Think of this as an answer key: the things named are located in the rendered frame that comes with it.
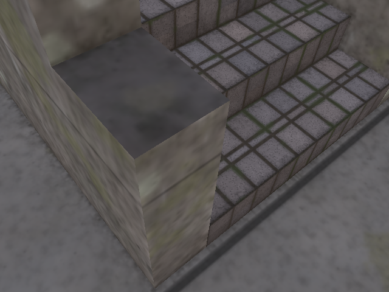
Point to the stairs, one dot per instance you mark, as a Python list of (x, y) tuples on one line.
[(292, 91)]

